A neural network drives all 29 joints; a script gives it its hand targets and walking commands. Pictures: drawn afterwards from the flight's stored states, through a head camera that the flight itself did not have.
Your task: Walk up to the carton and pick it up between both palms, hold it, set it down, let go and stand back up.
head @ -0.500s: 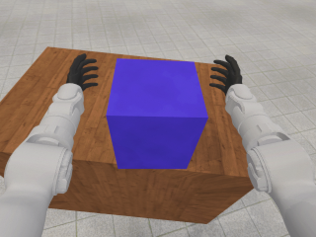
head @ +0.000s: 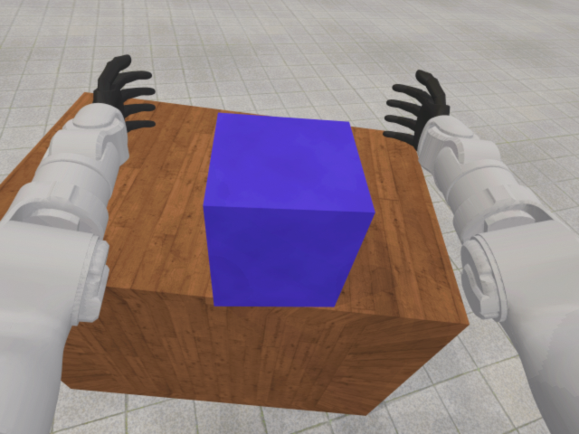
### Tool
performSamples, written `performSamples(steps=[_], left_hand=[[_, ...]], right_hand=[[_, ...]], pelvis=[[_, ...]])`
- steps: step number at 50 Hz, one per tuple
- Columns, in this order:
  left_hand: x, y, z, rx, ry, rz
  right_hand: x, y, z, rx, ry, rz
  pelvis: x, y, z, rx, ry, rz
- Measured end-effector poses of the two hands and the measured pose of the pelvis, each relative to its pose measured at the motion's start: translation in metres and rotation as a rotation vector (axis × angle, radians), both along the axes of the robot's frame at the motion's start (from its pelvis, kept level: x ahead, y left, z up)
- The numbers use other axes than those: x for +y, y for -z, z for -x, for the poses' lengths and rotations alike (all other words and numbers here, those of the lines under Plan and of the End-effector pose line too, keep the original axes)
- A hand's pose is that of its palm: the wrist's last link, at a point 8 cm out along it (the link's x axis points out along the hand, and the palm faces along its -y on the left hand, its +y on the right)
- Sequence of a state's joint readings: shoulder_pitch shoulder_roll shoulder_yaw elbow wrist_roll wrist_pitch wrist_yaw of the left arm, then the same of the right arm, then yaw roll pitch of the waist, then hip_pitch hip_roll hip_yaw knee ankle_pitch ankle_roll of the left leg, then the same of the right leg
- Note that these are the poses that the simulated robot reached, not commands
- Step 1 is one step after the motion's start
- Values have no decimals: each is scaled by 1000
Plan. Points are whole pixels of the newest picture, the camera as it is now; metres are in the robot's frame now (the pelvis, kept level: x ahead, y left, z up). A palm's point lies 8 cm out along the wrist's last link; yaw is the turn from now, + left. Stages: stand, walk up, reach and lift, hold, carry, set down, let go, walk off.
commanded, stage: set down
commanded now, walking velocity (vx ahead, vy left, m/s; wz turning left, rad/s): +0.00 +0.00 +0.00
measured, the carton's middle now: (280, 216) +0.46 +0.03 +0.04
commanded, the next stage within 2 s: none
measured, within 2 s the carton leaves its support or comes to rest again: neither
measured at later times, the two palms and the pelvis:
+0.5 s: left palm (123, 176) +0.41 +0.24 +0.15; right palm (421, 186) +0.43 -0.16 +0.16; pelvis +0.00 +0.00 +0.01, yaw +1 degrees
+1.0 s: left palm (117, 274) +0.32 +0.24 +0.06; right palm (405, 266) +0.35 -0.15 +0.07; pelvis +0.00 +0.00 +0.00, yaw +1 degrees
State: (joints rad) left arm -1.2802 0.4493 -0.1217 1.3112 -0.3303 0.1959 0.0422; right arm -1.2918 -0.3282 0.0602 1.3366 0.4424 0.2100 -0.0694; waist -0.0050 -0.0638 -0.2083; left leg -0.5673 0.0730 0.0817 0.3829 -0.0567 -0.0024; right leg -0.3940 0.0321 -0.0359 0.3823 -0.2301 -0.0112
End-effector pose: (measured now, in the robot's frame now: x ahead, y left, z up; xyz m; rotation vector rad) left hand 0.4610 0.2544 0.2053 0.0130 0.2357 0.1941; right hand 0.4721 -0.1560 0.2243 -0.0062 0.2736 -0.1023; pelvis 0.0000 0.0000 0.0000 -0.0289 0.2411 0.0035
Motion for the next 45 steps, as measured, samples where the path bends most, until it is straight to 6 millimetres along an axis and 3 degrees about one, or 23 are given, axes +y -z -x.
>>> performSamples(steps=[6,19,31,38,45], left_hand=[[-2,11,4,33,15,-7],[-16,56,36,67,52,-4],[-18,60,63,41,54,19],[-16,92,83,43,47,28],[-15,133,122,68,40,39]], right_hand=[[-3,9,3,13,-3,-9],[-10,69,30,24,-21,-17],[-4,73,56,-15,-34,-14],[4,101,77,11,-27,-20],[11,136,108,-1,-29,-35]], pelvis=[[2,-2,-2,-22,-1,-1],[0,-5,-5,-120,-1,-10],[-9,-5,1,-188,-11,-17],[-9,-6,2,-224,-10,-19],[-5,-6,0,-256,-16,-20]])
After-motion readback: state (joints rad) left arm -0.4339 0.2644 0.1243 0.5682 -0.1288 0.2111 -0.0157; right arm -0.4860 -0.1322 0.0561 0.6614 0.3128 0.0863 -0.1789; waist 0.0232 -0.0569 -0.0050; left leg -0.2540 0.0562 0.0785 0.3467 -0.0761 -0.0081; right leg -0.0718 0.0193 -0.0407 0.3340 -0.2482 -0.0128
